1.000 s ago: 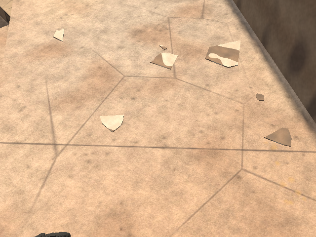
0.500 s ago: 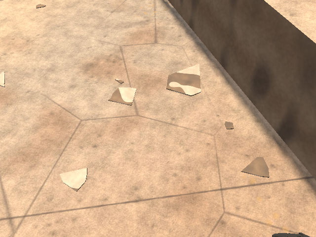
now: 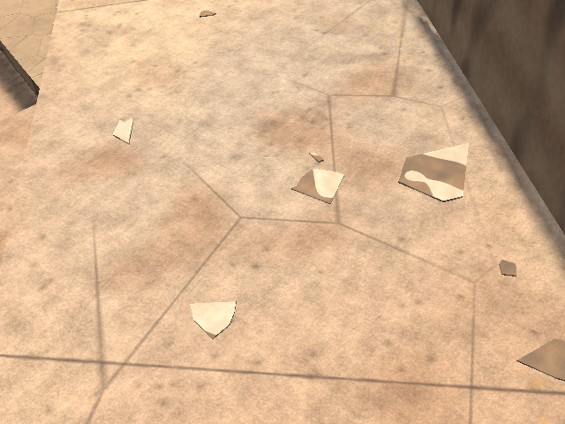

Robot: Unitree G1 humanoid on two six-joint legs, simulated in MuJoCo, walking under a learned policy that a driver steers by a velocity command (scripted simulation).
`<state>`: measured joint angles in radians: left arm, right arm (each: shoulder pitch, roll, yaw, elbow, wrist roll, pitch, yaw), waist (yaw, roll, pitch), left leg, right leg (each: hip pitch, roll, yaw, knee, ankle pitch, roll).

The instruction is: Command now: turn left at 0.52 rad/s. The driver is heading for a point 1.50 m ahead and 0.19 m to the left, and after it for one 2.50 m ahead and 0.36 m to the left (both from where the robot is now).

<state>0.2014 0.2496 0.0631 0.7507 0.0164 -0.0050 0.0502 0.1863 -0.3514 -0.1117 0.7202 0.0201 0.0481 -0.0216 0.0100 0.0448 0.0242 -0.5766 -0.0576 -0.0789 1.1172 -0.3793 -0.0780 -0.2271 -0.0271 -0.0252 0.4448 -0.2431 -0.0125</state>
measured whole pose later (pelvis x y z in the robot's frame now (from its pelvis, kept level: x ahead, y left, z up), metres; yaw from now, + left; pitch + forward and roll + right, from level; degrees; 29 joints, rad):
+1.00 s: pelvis +0.03 +0.02 -0.01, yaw +17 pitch -1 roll +0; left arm 0.19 0.23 0.02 0.72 0.01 -0.02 0.01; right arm 0.22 -0.24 -0.04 0.75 -0.01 0.02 -0.01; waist -0.01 0.00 0.02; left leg -0.25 -0.04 -0.09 0.56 -0.30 0.00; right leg -0.24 0.00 0.00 0.56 -0.31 0.00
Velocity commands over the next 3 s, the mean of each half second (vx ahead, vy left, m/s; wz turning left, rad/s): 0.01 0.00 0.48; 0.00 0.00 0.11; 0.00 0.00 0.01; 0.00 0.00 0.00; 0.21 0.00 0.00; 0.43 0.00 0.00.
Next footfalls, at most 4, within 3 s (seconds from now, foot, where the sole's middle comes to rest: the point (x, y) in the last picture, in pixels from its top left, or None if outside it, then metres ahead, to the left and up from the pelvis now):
0.24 left None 0.03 0.15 -0.78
0.64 right None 0.10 -0.08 -0.78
2.42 left None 0.08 0.17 -0.78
2.90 right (291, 412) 0.51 0.07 -0.78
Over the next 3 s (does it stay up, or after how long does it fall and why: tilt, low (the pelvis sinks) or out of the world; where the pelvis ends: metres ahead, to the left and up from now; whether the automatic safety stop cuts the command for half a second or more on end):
stays up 0.35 0.11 -0.02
